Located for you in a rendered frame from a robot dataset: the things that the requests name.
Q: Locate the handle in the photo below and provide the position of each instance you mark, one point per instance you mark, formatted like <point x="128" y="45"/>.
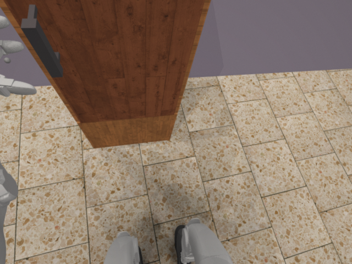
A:
<point x="36" y="36"/>

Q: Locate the left robot upper arm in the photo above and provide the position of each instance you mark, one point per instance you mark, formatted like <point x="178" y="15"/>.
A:
<point x="8" y="193"/>

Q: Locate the cupboard door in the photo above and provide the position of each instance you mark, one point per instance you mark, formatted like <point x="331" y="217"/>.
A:
<point x="121" y="59"/>

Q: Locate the left robot hand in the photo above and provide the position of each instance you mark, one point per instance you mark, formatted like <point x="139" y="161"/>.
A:
<point x="10" y="86"/>

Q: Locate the right robot shin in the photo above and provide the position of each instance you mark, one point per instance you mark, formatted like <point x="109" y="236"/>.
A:
<point x="184" y="256"/>

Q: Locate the right robot foot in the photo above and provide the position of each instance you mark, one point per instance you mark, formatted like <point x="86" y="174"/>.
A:
<point x="178" y="243"/>

